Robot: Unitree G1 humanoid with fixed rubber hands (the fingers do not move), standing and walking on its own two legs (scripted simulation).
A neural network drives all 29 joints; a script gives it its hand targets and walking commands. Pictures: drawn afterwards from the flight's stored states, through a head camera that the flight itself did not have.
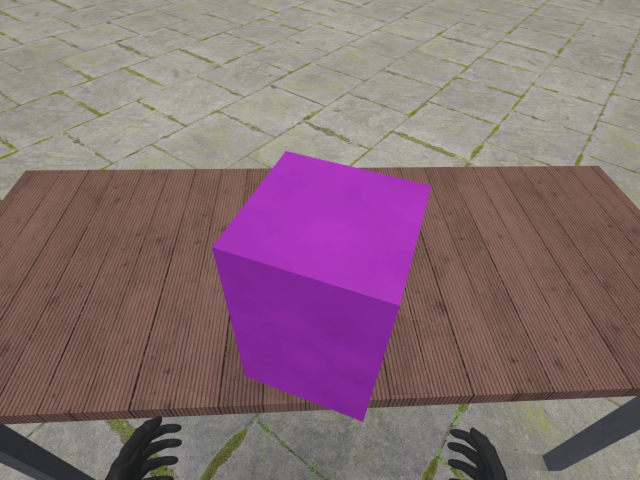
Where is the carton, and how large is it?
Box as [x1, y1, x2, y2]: [212, 151, 430, 421]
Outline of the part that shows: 285,151 212,246 245,375 248,377 362,421 399,306 428,197 430,185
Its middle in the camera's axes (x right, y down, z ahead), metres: +0.01 +0.07 +0.52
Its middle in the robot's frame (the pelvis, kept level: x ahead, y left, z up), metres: +0.35 +0.01 +0.05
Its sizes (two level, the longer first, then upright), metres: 0.185 0.178 0.290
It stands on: a table, 0.68 m high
